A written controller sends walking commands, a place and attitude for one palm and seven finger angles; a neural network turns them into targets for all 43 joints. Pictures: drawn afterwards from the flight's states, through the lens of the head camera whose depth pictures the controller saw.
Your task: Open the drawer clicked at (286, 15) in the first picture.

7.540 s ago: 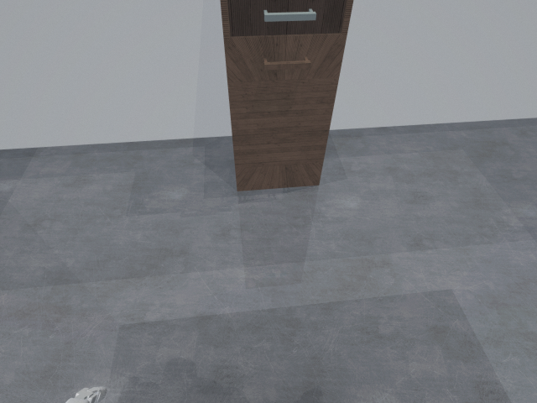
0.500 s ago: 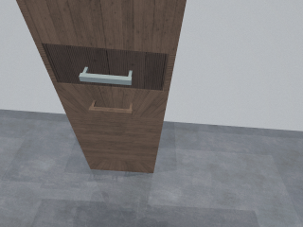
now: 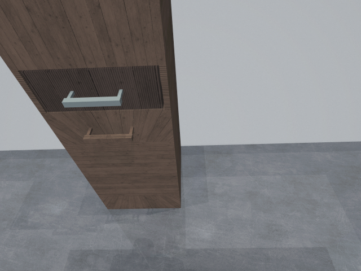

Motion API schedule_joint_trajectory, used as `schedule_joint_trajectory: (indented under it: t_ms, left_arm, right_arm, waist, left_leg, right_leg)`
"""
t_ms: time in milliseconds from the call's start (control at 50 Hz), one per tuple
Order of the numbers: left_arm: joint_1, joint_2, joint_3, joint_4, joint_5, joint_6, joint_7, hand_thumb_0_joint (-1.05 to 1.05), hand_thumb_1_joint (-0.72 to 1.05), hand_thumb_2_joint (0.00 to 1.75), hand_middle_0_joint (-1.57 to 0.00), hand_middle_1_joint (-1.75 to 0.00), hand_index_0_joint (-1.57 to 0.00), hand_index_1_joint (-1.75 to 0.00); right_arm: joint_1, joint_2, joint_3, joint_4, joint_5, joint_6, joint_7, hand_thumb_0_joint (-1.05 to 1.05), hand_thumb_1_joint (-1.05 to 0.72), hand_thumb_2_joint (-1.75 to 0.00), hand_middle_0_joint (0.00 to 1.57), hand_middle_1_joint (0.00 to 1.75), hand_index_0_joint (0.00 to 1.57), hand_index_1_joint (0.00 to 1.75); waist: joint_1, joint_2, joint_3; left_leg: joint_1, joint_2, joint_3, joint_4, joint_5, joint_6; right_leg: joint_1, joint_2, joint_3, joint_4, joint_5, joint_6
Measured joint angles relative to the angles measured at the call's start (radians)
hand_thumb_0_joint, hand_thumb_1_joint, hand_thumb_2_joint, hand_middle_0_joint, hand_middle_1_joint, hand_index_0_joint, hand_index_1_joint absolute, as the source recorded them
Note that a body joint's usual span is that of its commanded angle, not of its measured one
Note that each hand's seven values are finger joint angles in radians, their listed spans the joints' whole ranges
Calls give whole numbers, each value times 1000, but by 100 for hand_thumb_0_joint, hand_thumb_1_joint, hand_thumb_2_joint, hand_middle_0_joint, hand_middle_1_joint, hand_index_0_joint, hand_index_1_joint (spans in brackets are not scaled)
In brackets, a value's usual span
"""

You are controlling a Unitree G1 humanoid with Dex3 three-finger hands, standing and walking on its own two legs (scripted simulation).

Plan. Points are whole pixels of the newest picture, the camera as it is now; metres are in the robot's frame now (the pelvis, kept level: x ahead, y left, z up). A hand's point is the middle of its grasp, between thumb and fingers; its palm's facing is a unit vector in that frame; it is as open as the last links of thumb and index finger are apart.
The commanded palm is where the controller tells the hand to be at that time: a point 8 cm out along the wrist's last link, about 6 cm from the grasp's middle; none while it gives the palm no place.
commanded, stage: come to a stop and stand still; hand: left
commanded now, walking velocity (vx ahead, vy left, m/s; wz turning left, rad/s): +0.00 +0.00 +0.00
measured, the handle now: (94, 97) +0.56 +0.28 +0.08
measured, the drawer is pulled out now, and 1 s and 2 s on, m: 0.00 0.00 0.00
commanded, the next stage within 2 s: look again from close up in 1.40 s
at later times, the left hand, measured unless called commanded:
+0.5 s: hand out of the picture -0.05 +0.16 -0.17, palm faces +0.08 -0.99 -0.15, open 7.4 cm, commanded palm none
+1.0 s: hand out of the picture -0.01 +0.19 -0.17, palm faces +0.05 -0.98 -0.17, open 7.4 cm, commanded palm none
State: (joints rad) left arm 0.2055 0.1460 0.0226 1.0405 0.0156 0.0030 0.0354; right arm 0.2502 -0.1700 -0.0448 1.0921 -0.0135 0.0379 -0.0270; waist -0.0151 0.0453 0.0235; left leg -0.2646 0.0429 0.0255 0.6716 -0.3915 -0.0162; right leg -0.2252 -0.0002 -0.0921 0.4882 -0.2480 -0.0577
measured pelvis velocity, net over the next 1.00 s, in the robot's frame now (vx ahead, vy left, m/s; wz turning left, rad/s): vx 0.01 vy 0.03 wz -0.01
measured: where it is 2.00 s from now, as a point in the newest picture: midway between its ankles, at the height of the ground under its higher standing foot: outside the picture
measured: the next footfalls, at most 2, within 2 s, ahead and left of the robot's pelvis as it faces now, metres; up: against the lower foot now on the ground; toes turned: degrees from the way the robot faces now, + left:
left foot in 0.06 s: +0.01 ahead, +0.14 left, +0.00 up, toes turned +2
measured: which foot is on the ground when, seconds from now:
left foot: up 0.00-0.04, down 0.06-1.00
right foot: down 0.00-1.00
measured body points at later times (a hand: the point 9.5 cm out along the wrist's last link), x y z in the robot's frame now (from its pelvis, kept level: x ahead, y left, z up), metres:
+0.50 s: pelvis -0.02 +0.01 +0.00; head -0.01 +0.01 +0.45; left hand -0.05 +0.21 -0.16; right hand -0.06 -0.20 -0.16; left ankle -0.03 +0.14 -0.74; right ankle +0.01 -0.08 -0.74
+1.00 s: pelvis +0.01 +0.03 +0.00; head +0.01 +0.04 +0.45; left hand -0.01 +0.24 -0.16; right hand -0.02 -0.17 -0.16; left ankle -0.03 +0.14 -0.74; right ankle +0.01 -0.08 -0.74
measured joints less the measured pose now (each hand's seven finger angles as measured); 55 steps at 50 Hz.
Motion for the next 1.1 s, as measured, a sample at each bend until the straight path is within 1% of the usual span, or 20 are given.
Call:
schedule_joint_trajectory:
  t_ms: [60, 80, 140, 220, 460, 660, 880, 1100]
  left_arm:
    - [-4, -4, -2, 13, -7, -5, -1, 0, 92, 90, -21, -30, -20, -29]
    - [-9, -2, 1, 21, -11, -5, 2, 0, 93, 90, -21, -30, -20, -29]
    - [-8, 12, 6, 40, -15, -3, 4, 0, 94, 90, -21, -30, -20, -29]
    - [18, 16, 0, 65, -15, 2, -2, 0, 94, 90, -21, -30, -20, -29]
    - [114, -24, -8, 108, -12, 6, -7, 0, 91, 90, -20, -30, -20, -29]
    - [125, -46, -18, 118, -12, -8, -3, 0, 91, 90, -20, -30, -20, -29]
    - [105, -36, -22, 108, -7, -14, 5, 0, 91, 90, -20, -30, -20, -29]
    - [94, -22, -21, 105, -8, -15, 7, 0, 91, 90, -20, -30, -19, -29]
  right_arm:
    - [18, 6, 11, 20, -1, -13, -6, 0, -91, -90, 20, 30, 20, 30]
    - [19, 14, 14, 33, -2, -17, -9, 0, -91, -90, 20, 30, 20, 30]
    - [28, 35, 27, 56, -4, -25, -12, 0, -91, -90, 20, 30, 20, 30]
    - [45, 44, 34, 65, -6, -26, -11, 0, -91, -89, 20, 30, 20, 30]
    - [97, 55, 40, 61, -9, -29, -12, 0, -91, -89, 20, 30, 20, 30]
    - [109, 76, 48, 69, -2, -47, -17, 0, -91, -89, 20, 30, 20, 30]
    - [76, 85, 53, 57, 1, -62, -17, 0, -91, -89, 20, 30, 20, 30]
    - [66, 56, 51, 58, 2, -69, -19, 0, -91, -89, 20, 30, 20, 30]
  waist:
    - [1, 8, -4]
    - [1, -1, 1]
    - [17, -33, 8]
    - [22, -39, 5]
    - [25, -44, -1]
    - [26, -55, -3]
    - [25, -51, -8]
    - [24, -46, 1]
  left_leg:
    - [81, 14, -12, -157, 95, 0]
    - [91, 14, -17, -180, 96, -12]
    - [114, 10, -11, -217, 114, -27]
    - [132, 10, -8, -254, 140, -26]
    - [113, 0, 1, -266, 153, -9]
    - [123, -24, 13, -275, 146, 12]
    - [144, -43, 27, -284, 133, 30]
    - [169, -53, 31, -296, 121, 39]
  right_leg:
    - [-9, 25, -25, 2, 2, -5]
    - [-8, 25, -30, 3, 2, -5]
    - [14, 22, -24, -34, 26, -6]
    - [33, 26, -22, -77, 54, -6]
    - [19, 17, -12, -105, 79, 7]
    - [19, -6, 1, -94, 68, 30]
    - [26, -24, 17, -81, 49, 51]
    - [45, -33, 21, -81, 32, 62]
